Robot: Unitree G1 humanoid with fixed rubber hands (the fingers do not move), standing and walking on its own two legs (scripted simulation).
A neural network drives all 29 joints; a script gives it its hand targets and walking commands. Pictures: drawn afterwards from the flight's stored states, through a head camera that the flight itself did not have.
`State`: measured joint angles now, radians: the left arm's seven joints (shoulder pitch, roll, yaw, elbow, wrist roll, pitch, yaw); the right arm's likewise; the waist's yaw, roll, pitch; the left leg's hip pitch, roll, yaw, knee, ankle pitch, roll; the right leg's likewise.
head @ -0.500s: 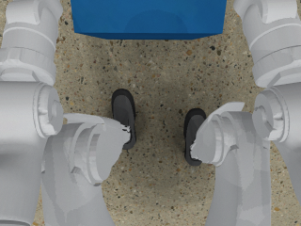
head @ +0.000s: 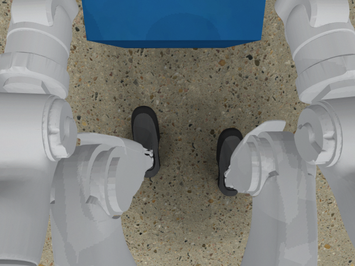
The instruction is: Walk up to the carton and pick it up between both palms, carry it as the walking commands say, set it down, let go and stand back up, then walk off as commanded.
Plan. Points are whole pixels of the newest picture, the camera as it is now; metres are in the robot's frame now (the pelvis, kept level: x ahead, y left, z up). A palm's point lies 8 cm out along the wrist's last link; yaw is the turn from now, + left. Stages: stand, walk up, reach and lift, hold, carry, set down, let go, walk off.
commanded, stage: reach and lift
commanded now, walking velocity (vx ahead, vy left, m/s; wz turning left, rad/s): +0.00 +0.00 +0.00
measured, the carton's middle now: out of the picture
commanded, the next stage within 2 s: none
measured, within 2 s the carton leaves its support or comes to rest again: leaves its support in 0.50 s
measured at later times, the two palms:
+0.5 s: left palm out of the picture +0.56 +0.21 -0.18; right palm out of the picture +0.57 -0.13 -0.17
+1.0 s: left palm out of the picture +0.57 +0.20 -0.11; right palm out of the picture +0.57 -0.13 -0.11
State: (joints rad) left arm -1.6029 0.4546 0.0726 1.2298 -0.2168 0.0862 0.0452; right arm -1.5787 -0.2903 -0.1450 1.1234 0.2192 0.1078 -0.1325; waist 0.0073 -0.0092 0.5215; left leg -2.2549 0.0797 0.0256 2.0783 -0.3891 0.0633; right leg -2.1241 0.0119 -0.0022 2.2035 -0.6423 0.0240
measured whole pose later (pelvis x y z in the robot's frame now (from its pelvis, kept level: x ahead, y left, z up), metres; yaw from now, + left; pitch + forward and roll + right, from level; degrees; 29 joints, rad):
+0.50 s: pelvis +0.00 +0.00 +0.00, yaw +0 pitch +32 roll -2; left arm -1.60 0.45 0.07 1.11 -0.21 0.22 0.05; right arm -1.54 -0.29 -0.15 0.99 0.22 0.20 -0.19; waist 0.02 -0.03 0.52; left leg -2.26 0.07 0.02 2.09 -0.39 0.06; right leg -2.13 0.03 0.00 2.21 -0.64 0.02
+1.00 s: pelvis -0.01 +0.00 +0.01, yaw -1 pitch +26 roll -1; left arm -1.60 0.45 0.07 1.05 -0.13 0.34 0.07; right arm -1.54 -0.26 -0.22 0.91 0.18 0.31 -0.20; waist 0.02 -0.04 0.52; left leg -2.15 0.08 0.02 2.09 -0.40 0.06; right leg -2.03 0.05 0.01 2.20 -0.64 0.03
